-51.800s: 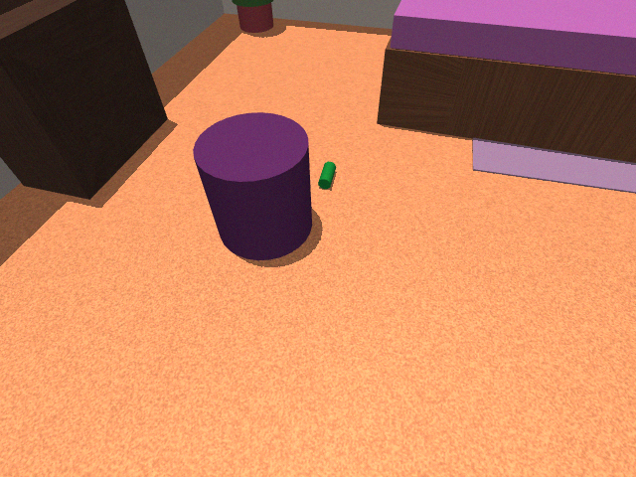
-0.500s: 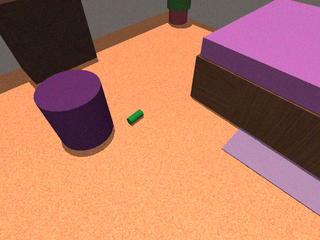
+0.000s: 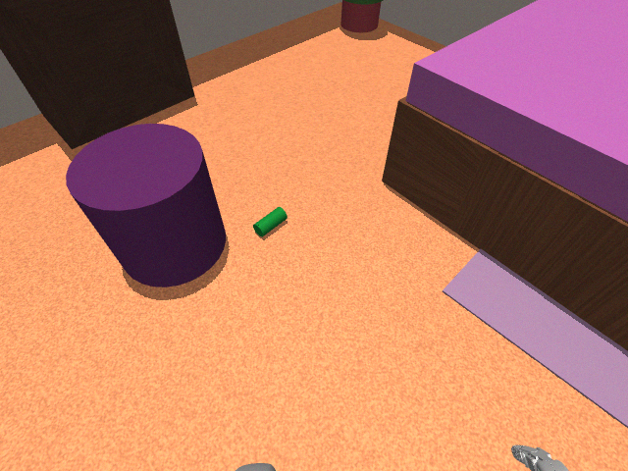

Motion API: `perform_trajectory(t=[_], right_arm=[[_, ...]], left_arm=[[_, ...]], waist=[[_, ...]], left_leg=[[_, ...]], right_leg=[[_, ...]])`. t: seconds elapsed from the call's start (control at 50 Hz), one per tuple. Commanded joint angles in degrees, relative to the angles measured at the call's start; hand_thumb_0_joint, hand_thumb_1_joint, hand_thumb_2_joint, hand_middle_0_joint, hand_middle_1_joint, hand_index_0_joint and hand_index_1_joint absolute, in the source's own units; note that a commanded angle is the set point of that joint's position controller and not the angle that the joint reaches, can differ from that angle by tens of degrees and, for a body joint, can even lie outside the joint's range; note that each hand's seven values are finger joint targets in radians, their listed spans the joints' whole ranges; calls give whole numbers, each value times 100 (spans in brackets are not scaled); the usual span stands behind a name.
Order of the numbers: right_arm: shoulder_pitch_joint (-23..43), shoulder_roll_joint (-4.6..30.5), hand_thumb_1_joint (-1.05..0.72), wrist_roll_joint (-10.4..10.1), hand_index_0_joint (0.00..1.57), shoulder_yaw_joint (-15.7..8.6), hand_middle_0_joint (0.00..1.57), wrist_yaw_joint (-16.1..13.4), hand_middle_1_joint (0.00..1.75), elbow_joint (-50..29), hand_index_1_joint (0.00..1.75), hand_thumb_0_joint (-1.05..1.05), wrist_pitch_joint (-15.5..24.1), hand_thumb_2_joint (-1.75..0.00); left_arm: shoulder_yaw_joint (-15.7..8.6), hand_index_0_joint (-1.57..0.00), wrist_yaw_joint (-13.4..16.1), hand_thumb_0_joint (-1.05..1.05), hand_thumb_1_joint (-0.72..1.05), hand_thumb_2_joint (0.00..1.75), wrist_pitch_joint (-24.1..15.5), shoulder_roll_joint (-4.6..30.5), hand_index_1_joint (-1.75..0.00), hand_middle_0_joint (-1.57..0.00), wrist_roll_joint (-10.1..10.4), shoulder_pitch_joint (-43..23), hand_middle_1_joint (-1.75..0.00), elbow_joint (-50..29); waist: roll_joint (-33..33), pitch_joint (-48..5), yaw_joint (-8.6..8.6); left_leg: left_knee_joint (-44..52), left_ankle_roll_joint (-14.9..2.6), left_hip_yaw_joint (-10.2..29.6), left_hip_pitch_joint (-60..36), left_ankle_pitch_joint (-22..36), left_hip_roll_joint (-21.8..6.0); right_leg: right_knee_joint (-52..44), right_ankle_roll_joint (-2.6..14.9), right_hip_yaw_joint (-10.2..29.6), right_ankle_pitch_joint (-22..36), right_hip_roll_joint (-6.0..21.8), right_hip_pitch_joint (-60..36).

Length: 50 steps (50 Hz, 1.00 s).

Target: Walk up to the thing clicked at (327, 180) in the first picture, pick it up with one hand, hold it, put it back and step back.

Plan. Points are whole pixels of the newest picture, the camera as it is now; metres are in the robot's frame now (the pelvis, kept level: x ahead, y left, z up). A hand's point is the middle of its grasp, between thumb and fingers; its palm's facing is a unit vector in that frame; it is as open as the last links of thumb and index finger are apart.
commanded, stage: step back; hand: left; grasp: from above
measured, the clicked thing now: (270, 221) +1.10 +0.19 -0.73
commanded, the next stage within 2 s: stand in 0.08 s
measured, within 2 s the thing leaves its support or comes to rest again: neither
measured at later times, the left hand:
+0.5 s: hand out of the picture +0.12 +0.23 -0.13, palm faces -0.02 -0.94 -0.34, open 7.3 cm
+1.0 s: hand out of the picture +0.09 +0.24 -0.14, palm faces -0.03 -0.94 -0.34, open 7.3 cm
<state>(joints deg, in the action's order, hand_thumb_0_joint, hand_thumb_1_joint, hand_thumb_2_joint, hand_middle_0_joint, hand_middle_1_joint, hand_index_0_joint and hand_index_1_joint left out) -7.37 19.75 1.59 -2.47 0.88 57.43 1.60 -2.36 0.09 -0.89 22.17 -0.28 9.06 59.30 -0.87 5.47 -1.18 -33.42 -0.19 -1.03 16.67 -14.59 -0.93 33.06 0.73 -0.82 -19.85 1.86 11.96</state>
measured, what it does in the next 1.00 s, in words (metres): stands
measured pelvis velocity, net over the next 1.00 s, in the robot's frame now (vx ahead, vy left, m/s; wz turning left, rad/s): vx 0.02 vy -0.01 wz -0.01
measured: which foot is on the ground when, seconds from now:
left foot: down 0.00-1.00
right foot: down 0.00-1.00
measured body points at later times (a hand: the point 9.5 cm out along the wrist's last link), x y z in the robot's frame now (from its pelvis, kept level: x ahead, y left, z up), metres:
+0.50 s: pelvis +0.02 -0.01 +0.02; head +0.03 -0.02 +0.47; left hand +0.12 +0.28 -0.11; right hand +0.12 -0.31 -0.11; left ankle +0.04 +0.12 -0.73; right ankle -0.01 -0.13 -0.73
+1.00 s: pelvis +0.02 -0.01 +0.02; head +0.03 -0.02 +0.47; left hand +0.10 +0.29 -0.11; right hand +0.09 -0.31 -0.12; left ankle +0.04 +0.12 -0.73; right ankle -0.01 -0.13 -0.73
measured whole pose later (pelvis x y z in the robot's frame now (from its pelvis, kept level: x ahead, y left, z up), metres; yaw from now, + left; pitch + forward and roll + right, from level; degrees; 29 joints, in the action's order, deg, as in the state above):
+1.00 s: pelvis +0.02 -0.01 +0.02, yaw -1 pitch -2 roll +0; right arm -5.1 19.8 0.6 0.0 0.8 66.8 1.2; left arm 0.1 -0.3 -1.0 20.0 -0.1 5.8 65.7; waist 0.4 2.9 0.3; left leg -17.5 1.6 -1.3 7.8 -7.8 -2.1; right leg 17.4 -0.3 -0.9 -11.8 0.5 3.6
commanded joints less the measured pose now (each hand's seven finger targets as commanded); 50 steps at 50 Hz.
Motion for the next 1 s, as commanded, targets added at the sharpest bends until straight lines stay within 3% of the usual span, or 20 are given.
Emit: perform_trajectory(t=[0.0,0.02,0.04,0.06,0.1,0.14,0.18,0.4,0.46,0.56,0.62,0.7,0.82,0.88,0.98], right_arm=[[395,1030,-90,-161,20,-193,20,-101,30,-389,30,0,16,-90],[237,1032,-90,-127,20,-193,20,-103,30,-228,30,0,1,-90],[247,1133,-90,-85,20,-202,20,-105,30,-133,30,0,21,-90],[358,1206,-90,-121,20,-145,20,-92,30,-74,30,0,75,-90],[437,1246,-90,-89,20,-130,20,-85,30,11,30,0,124,-90],[358,1170,-90,-133,20,-74,20,-101,30,116,30,0,121,-90],[487,1234,-90,-148,20,-71,20,-120,30,171,30,0,112,-90],[736,1097,-90,-142,20,18,20,-93,30,398,30,0,54,-90],[721,1145,-90,-123,20,15,20,-93,30,436,30,0,65,-90],[724,1176,-90,-115,20,17,20,-99,30,484,30,0,70,-90],[650,1183,-90,-110,20,18,20,-98,30,522,30,0,79,-90],[594,1187,-90,-130,20,31,20,-102,30,540,30,0,82,-90],[558,1197,-90,-119,20,48,20,-107,30,582,30,0,60,-90],[549,1209,-90,-128,20,59,20,-103,30,571,30,0,54,-90],[483,1238,-90,-112,20,64,20,-112,30,584,30,0,52,-90]], left_arm=[[-340,-20,85,0,90,90,-228,1438,-30,-20,-118,40,-30,-191],[-318,-20,50,0,90,90,-202,1506,-30,-20,-121,-378,-30,-290],[-260,-20,40,0,90,90,-204,1340,-30,-20,-91,-525,-30,-334],[-103,-20,5,0,90,90,-199,1060,-30,-20,-23,-538,-30,-198],[-67,-20,33,0,90,90,-200,989,-30,-20,52,-357,-30,-90],[-64,-20,42,0,90,90,-192,1080,-30,-20,56,-378,-30,17],[-55,-20,44,0,90,90,-176,1044,-30,-20,47,-389,-30,55],[-33,-20,41,0,90,90,-166,1026,-30,-20,-4,-676,-30,238],[-40,-20,38,0,90,90,-170,1032,-30,-20,-3,-750,-30,230],[-38,-20,26,0,90,90,-153,1017,-30,-20,-16,-770,-30,244],[-35,-20,17,0,90,90,-147,1038,-30,-20,-8,-786,-30,242],[-22,-20,25,0,90,90,-161,1030,-30,-20,-3,-699,-30,260],[-16,-20,26,0,90,90,-125,1052,-30,-20,6,-657,-30,276],[-9,-20,27,0,90,90,-144,1045,-30,-20,-4,-605,-30,272],[-9,-20,24,0,90,90,-114,1013,-30,-20,11,-591,-30,279]], waist=[[-181,-846,48],[-220,-625,227],[-10,-524,257],[133,-597,221],[93,-773,99],[-107,-801,154],[25,-974,110],[-33,-706,131],[65,-808,138],[111,-729,126],[106,-766,144],[42,-903,152],[55,-705,147],[46,-779,145],[135,-657,149]], left_leg=[[295,-102,443,132,309,-307],[494,-37,308,-327,-312,-209],[679,-68,357,-521,46,-319],[1031,-188,684,-883,1009,-530],[863,-281,714,-1140,2364,-703],[952,-227,630,-1152,2579,-680],[1011,-206,583,-1330,2732,-702],[1590,-30,511,-1254,1586,-659],[1622,-37,494,-1247,1643,-692],[1736,-22,495,-1215,1194,-694],[1770,-16,500,-1159,1243,-710],[1669,-25,487,-1318,1666,-736],[1781,-9,497,-1169,1222,-705],[1702,-42,500,-1245,1507,-734],[1793,-32,484,-1135,1187,-701]], right_leg=[[-1310,448,1260,677,876,-555],[-1257,617,1343,394,1128,48],[-1146,507,1045,651,981,126],[-1121,225,813,1245,680,139],[-1084,41,521,2159,513,-253],[-1108,38,511,2724,551,-538],[-1166,25,466,2900,563,-709],[-1821,-27,473,1880,589,-654],[-1816,2,496,1956,617,-773],[-1933,5,517,1426,594,-604],[-1913,25,521,1448,596,-675],[-1854,8,521,1948,613,-736],[-1953,11,519,1401,574,-577],[-1907,-2,518,1739,595,-641],[-1956,13,523,1350,574,-563]])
